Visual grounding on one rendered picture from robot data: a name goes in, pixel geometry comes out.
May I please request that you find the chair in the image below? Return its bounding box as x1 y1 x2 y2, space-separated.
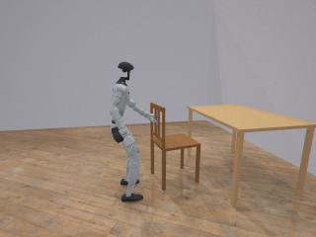
150 103 201 191

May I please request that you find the robot right upper arm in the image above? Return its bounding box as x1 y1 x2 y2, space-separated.
110 84 126 113

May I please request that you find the table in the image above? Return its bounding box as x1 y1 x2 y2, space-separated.
187 104 316 207

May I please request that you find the robot right forearm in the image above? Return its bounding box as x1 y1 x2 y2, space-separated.
111 107 129 137

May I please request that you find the robot left upper arm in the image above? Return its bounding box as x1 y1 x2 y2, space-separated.
126 95 135 108

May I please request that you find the robot torso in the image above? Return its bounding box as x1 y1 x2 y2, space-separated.
110 82 129 135

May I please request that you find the robot left forearm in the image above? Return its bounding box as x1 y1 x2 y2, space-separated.
132 103 150 118

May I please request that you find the left robot hand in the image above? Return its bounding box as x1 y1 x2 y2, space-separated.
148 114 161 125

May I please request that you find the right robot shin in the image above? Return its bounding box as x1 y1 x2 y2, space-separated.
126 162 141 197

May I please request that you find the right robot hand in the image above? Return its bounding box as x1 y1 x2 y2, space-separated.
123 135 140 157

